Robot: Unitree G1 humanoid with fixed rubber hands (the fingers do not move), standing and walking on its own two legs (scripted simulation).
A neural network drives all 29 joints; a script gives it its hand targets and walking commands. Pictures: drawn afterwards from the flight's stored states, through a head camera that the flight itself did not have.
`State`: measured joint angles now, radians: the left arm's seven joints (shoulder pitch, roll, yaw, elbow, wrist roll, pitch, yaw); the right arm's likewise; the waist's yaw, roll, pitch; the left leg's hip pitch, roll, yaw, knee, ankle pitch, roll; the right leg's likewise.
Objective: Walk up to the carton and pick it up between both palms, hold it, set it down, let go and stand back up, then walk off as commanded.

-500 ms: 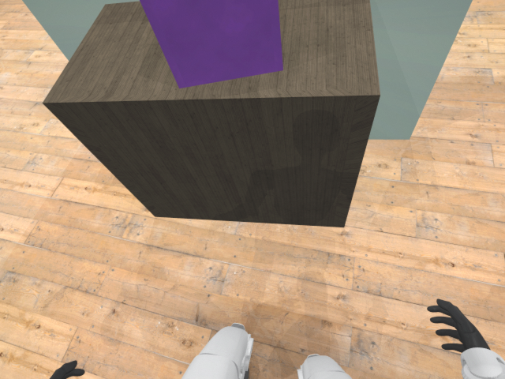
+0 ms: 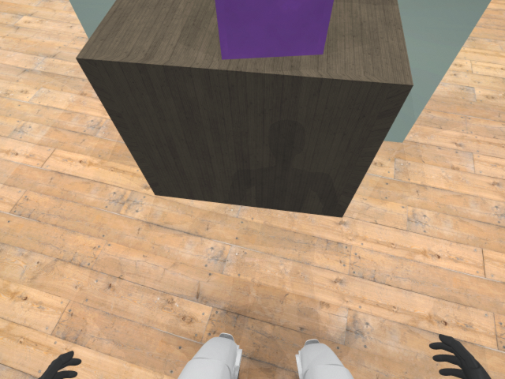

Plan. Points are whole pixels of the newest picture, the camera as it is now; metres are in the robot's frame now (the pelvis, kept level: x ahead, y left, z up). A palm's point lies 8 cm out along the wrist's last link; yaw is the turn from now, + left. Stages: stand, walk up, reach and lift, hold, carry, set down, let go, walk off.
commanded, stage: walk off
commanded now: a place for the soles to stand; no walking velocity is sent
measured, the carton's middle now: out of the picture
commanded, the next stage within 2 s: stand in 1.42 s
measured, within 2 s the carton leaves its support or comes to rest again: neither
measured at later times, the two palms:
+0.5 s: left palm out of the picture +0.00 +0.34 -0.06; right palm out of the picture +0.02 -0.30 -0.10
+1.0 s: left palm out of the picture -0.09 +0.39 -0.07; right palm out of the picture -0.11 -0.27 -0.08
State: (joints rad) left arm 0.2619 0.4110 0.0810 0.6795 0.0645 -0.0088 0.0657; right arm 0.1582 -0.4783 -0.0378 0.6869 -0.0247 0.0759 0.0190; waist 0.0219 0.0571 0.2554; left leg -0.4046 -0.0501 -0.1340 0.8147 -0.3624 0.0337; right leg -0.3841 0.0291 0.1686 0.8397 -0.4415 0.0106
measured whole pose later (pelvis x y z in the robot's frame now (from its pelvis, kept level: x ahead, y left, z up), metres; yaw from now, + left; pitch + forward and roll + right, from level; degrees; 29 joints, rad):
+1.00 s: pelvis -0.19 +0.07 +0.01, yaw -2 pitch -6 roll +1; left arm 0.25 0.41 0.08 0.71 0.06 0.01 0.04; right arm 0.28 -0.50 -0.04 0.69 -0.02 0.07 0.01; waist 0.02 0.03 0.20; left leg -0.31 -0.09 -0.07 0.81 -0.46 0.01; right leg -0.40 0.01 0.15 0.73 -0.24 -0.01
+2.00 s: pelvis -0.19 +0.06 +0.03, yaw -5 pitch +0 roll +2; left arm 0.27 0.41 0.06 0.81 0.06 -0.04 0.02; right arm 0.25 -0.42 -0.04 0.69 -0.02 0.01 0.01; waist 0.02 0.02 0.08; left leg -0.29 -0.06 -0.04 0.76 -0.40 0.00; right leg -0.26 0.08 0.14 0.57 -0.30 -0.05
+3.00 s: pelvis -0.20 +0.08 +0.03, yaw -6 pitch -2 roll +1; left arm 0.26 0.41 0.02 0.81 0.06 -0.03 0.01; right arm 0.16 -0.43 -0.04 0.79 -0.01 -0.02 0.00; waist 0.02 0.00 0.05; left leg -0.20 -0.05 -0.04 0.51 -0.28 0.01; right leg -0.23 0.09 0.14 0.57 -0.28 -0.04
